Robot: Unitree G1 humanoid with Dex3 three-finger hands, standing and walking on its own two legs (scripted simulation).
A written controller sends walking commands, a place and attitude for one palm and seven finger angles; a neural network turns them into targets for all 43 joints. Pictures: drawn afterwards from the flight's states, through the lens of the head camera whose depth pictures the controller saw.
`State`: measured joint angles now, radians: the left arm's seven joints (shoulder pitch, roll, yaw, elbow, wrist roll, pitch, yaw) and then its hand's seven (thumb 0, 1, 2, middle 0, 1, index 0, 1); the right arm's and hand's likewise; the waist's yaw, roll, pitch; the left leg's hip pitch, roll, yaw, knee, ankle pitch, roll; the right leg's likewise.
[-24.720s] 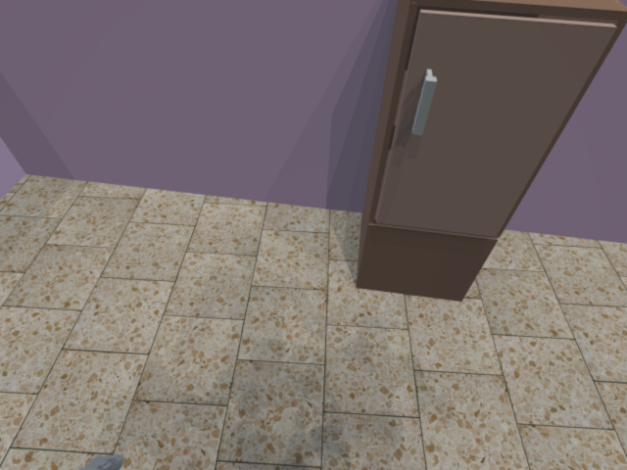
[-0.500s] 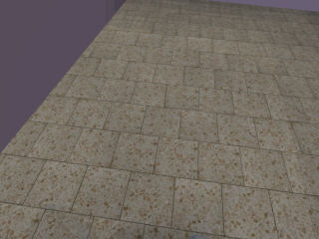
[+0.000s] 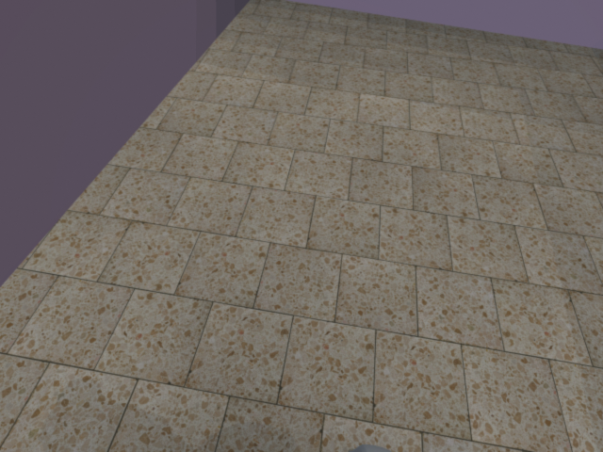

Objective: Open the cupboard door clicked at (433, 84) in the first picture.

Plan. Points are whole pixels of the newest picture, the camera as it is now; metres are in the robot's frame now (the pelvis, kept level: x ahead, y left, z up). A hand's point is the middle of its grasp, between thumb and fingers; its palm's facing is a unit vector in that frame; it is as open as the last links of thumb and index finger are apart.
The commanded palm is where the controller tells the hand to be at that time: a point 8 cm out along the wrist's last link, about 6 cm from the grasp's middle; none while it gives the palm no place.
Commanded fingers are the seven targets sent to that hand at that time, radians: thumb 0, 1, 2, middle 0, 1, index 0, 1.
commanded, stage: turn to face it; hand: left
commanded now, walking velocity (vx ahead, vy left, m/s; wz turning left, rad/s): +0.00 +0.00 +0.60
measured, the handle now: out of the picture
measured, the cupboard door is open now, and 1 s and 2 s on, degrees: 41 41 41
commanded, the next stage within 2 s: none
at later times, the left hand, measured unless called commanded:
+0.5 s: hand (177, 419) +0.19 +0.20 -0.18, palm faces +0.31 -0.92 -0.24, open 7.3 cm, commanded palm none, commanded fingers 0.00 0.90 0.90 -0.20 -0.30 -0.20 -0.30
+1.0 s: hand out of the picture +0.10 +0.12 -0.19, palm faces +0.61 -0.76 -0.23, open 7.4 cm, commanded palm none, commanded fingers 0.00 0.90 0.90 -0.20 -0.30 -0.20 -0.30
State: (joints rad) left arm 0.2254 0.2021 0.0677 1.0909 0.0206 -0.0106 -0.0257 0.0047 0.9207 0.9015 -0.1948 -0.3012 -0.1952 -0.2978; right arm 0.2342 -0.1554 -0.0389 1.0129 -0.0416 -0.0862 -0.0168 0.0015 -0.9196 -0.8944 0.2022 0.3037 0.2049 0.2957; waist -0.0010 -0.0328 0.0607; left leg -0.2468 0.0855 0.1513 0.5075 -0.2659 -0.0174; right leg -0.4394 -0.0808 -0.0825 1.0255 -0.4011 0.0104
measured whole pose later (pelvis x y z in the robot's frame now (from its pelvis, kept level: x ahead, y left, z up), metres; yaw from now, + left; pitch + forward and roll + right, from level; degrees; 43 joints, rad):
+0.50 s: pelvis +0.15 -0.03 -0.01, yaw +17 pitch +2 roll +0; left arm 0.12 0.24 0.08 0.95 0.01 0.04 0.01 0.00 0.92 0.90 -0.20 -0.30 -0.20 -0.30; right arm 0.18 -0.21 -0.05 0.93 -0.04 -0.01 -0.01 0.01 -0.91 -0.89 0.20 0.30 0.20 0.30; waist -0.03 -0.03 0.08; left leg -0.38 0.06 0.04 0.63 -0.29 -0.03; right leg -0.45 -0.08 -0.06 1.05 -0.53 0.08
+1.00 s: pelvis +0.21 -0.05 -0.02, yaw +36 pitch +1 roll +1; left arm 0.29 0.22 0.05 0.94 0.01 0.02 0.01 0.00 0.91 0.90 -0.20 -0.30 -0.20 -0.30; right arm 0.03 -0.24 -0.04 0.85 -0.02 0.03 0.03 0.01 -0.91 -0.89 0.20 0.30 0.20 0.30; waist 0.02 -0.04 0.13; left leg -0.33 0.00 0.11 0.60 -0.25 0.05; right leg -0.30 -0.14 -0.22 0.85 -0.48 0.04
